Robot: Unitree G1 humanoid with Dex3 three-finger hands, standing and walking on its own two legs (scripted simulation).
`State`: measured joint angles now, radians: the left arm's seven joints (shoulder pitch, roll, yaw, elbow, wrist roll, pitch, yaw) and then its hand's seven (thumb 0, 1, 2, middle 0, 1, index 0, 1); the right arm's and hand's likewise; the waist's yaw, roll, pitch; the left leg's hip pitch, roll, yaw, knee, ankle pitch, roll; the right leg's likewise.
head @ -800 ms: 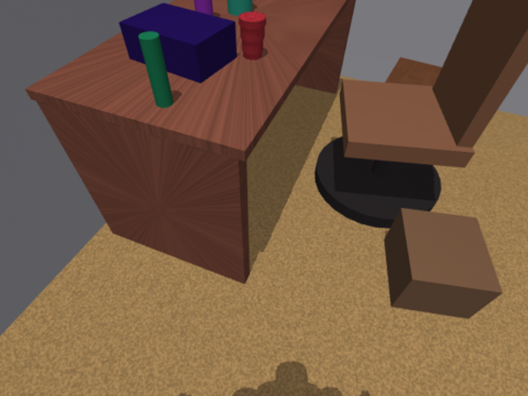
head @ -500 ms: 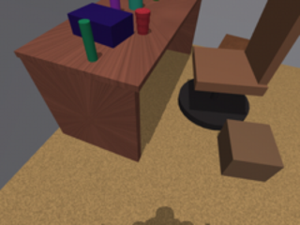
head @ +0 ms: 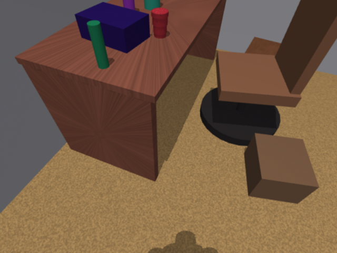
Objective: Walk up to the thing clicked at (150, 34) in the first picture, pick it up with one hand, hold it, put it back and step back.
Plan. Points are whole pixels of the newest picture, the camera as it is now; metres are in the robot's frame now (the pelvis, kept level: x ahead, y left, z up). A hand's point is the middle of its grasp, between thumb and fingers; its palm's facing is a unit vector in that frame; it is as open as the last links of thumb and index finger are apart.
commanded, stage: stand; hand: left
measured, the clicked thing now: (99, 46) +0.88 +0.28 +0.04
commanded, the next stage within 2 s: walk up in 0.32 s
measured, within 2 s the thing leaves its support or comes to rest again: neither
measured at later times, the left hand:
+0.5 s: hand out of the picture +0.05 +0.31 -0.14, palm faces -0.04 -0.90 -0.44, open 7.4 cm
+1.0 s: hand (23, 199) +0.31 +0.43 -0.14, palm faces -0.25 -0.84 -0.47, open 7.4 cm
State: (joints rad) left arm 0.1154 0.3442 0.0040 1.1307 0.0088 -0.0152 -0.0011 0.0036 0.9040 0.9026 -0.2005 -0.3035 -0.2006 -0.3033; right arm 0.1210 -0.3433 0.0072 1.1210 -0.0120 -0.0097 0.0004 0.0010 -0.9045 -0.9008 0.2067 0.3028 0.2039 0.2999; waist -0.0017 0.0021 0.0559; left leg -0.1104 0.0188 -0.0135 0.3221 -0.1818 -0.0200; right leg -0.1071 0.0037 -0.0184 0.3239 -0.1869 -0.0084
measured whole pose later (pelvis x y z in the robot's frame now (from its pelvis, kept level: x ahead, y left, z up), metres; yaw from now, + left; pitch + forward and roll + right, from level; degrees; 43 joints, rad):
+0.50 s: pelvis +0.02 +0.03 -0.01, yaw -3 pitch -2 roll -2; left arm 0.29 0.35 0.06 1.04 0.02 -0.07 0.02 0.00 0.90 0.90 -0.21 -0.30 -0.21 -0.30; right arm 0.15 -0.45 -0.09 0.94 -0.07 0.03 0.08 0.00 -0.90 -0.90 0.21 0.30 0.20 0.30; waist 0.01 0.09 0.07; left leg -0.40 0.04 -0.07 0.87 -0.38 0.00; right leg -0.12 0.01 0.04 0.38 -0.24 -0.01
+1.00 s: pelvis +0.17 +0.17 -0.02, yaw -11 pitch -1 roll +1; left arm 0.27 0.42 0.05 0.89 0.00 -0.08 0.02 0.00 0.90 0.90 -0.20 -0.30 -0.20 -0.30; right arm 0.35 -0.40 -0.09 0.79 -0.05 0.01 0.08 0.00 -0.90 -0.90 0.21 0.30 0.21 0.30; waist -0.08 0.03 0.10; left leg -0.18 -0.01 0.14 0.54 -0.34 0.06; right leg -0.44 -0.03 -0.06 0.78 -0.39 -0.02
